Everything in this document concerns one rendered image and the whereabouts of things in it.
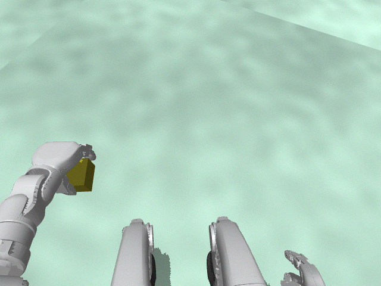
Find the left robot hand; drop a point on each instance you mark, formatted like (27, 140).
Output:
(63, 156)

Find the right robot hand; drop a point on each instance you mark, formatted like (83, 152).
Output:
(309, 275)

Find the left robot arm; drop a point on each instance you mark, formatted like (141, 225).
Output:
(20, 214)

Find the small box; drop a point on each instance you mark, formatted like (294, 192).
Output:
(81, 175)

